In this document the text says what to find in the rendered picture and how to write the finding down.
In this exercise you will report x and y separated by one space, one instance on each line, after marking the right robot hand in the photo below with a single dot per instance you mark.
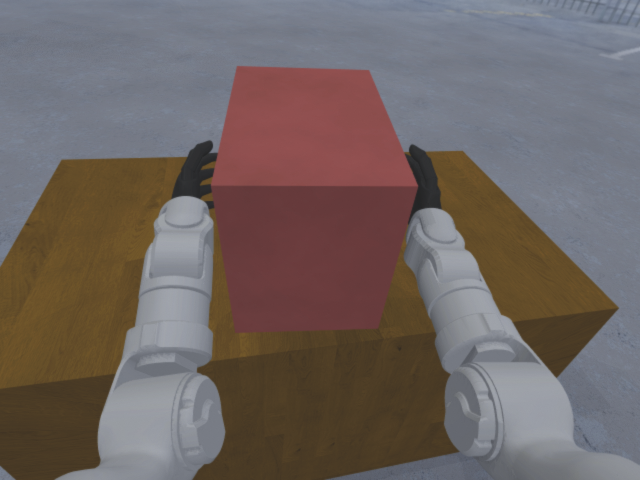
428 193

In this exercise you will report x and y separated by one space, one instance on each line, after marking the right robot forearm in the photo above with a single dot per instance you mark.
467 322

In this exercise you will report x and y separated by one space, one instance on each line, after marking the carton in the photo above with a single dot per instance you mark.
312 194

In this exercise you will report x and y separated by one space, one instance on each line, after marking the left robot forearm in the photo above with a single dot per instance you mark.
171 333

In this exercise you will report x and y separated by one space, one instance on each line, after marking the robot left upper arm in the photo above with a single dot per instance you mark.
158 428

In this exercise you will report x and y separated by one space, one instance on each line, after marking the pedestal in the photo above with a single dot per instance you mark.
296 405

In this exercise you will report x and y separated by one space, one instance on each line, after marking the robot right upper arm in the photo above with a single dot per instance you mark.
514 418

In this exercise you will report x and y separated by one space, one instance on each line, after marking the left robot hand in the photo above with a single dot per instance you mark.
191 176

